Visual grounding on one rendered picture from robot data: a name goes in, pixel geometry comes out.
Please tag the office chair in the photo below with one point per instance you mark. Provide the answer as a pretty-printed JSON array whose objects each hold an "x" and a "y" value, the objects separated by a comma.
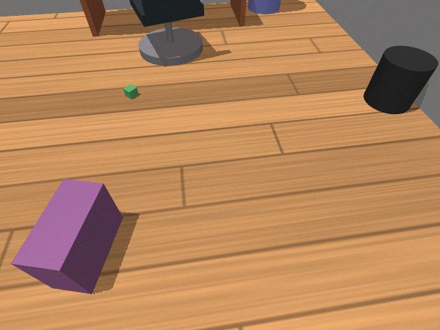
[{"x": 171, "y": 45}]

